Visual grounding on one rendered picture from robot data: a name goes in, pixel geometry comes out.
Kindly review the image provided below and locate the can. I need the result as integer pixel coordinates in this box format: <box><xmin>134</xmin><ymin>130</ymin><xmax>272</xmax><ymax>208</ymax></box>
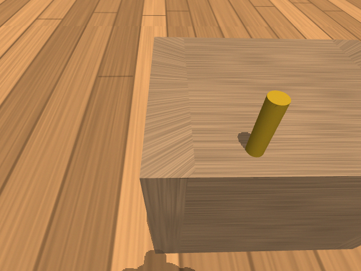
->
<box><xmin>245</xmin><ymin>90</ymin><xmax>291</xmax><ymax>158</ymax></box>

